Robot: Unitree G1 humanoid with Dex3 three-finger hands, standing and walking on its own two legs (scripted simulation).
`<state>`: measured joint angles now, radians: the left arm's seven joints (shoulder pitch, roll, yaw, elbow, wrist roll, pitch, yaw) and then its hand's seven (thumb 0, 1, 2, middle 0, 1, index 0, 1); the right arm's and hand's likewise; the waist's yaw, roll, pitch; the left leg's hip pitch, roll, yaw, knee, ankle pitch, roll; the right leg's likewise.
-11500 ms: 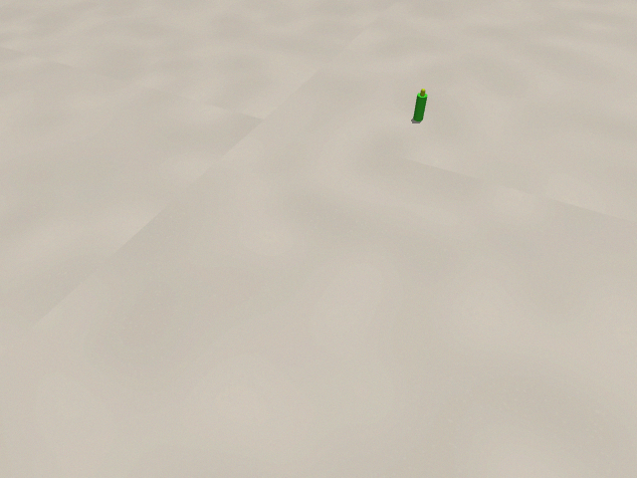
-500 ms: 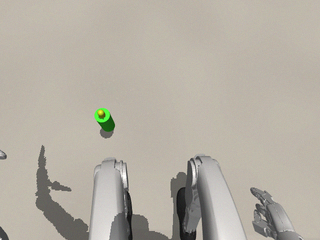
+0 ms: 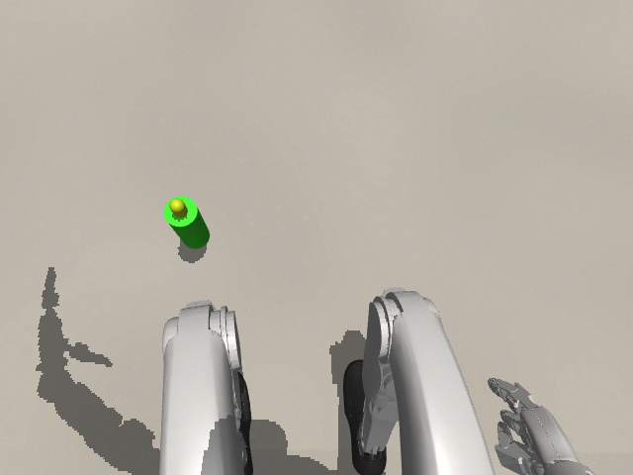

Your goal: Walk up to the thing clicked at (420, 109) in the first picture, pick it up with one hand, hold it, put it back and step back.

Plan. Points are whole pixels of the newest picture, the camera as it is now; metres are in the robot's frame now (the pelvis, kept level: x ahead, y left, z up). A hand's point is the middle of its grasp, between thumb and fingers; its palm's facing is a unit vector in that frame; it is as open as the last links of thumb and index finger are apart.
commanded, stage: go down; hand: left
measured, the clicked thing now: (187, 221) +0.50 +0.22 -0.31
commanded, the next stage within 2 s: approach in 0.48 s
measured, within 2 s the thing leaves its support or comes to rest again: neither
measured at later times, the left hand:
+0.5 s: hand out of the picture +0.43 +0.41 +0.01, palm faces +0.15 -0.99 -0.07, open 17.7 cm
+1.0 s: hand (56, 223) +0.44 +0.35 -0.15, palm faces +0.12 -0.99 +0.05, open 17.7 cm
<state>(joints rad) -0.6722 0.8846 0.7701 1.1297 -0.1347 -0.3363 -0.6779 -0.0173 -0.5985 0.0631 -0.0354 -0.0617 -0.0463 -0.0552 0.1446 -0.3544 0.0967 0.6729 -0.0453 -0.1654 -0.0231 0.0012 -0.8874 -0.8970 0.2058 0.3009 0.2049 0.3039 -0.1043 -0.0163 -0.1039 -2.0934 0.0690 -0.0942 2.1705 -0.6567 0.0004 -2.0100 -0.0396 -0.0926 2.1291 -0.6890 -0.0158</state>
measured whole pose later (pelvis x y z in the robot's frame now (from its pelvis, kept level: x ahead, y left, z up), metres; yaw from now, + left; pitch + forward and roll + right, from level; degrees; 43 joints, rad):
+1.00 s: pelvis -0.01 +0.01 -0.07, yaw -5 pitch +27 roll -10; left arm -0.73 0.91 0.78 1.29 -0.19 -0.61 -0.66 -0.02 -0.61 0.03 -0.05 -0.08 -0.06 -0.07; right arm 0.04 -0.37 0.23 0.63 -0.14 -0.16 0.02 0.00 -0.90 -0.89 0.21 0.30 0.20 0.30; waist -0.19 -0.12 0.08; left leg -2.25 0.08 -0.18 2.43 -0.68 0.02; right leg -2.12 -0.01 -0.15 2.32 -0.68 0.01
